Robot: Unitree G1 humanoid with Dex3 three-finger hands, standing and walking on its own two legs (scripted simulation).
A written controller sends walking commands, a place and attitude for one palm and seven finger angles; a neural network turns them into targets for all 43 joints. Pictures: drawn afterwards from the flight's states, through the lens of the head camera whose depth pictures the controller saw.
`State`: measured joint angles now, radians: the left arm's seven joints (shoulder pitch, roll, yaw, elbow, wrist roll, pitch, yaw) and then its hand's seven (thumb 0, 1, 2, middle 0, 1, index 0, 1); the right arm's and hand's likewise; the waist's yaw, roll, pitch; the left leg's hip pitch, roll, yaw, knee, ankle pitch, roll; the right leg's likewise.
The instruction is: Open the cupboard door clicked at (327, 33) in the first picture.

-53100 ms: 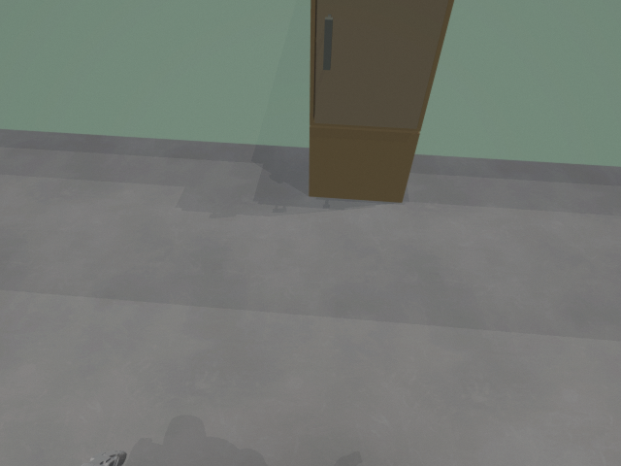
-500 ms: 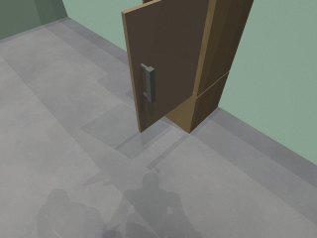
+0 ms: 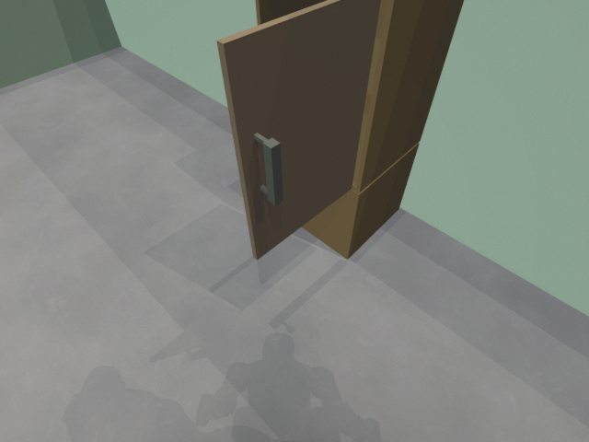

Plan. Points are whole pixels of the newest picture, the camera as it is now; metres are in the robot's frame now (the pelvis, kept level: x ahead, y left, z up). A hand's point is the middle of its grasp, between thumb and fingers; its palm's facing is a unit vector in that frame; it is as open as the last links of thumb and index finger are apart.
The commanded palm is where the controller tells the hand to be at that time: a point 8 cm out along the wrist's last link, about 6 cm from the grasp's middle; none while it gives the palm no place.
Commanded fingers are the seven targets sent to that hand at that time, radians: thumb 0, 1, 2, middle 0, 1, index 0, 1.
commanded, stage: let the arm hang, fingers relaxed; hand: left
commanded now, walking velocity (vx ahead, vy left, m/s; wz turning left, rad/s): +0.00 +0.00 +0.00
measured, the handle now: (267, 169) +0.64 +0.09 -0.03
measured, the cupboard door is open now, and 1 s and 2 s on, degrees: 87 87 87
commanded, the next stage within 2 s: look to check the result in 0.02 s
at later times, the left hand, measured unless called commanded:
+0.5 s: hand out of the picture +0.08 +0.22 -0.16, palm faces -0.01 -0.95 -0.32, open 7.4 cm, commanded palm none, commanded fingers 0.00 0.90 0.90 -0.20 -0.30 -0.20 -0.30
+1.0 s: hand out of the picture +0.11 +0.22 -0.16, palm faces -0.03 -0.95 -0.31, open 7.4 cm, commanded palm none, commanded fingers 0.00 0.90 0.90 -0.20 -0.30 -0.20 -0.30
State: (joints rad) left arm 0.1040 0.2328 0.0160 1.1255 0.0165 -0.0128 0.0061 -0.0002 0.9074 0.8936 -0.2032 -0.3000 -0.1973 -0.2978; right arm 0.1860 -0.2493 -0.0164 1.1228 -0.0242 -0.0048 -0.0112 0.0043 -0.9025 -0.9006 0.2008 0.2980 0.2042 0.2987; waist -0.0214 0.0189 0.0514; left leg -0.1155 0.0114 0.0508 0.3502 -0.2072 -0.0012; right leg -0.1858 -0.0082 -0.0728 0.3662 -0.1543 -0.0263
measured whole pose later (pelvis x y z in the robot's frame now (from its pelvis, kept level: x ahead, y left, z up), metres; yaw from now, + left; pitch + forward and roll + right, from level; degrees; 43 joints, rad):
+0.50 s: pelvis +0.02 -0.01 +0.00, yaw +0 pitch -1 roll +0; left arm 0.12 0.28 0.02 1.15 0.01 -0.01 0.01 0.00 0.91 0.89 -0.20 -0.30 -0.20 -0.30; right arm 0.14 -0.28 -0.01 1.13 -0.02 0.00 -0.01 0.01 -0.90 -0.90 0.20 0.30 0.21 0.30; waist -0.01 0.03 0.07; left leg -0.08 0.03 0.04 0.31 -0.22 -0.02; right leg -0.15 0.01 -0.08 0.33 -0.17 -0.04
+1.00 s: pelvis +0.03 -0.01 +0.00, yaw +0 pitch -1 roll +0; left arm 0.09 0.29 0.01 1.14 0.01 -0.02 0.01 0.00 0.91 0.89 -0.20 -0.30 -0.20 -0.30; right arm 0.15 -0.29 -0.01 1.13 -0.02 0.00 -0.01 0.01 -0.90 -0.90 0.20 0.30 0.21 0.30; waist -0.02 0.02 0.06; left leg -0.05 0.04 0.04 0.29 -0.22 -0.02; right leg -0.13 0.02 -0.08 0.31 -0.18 -0.04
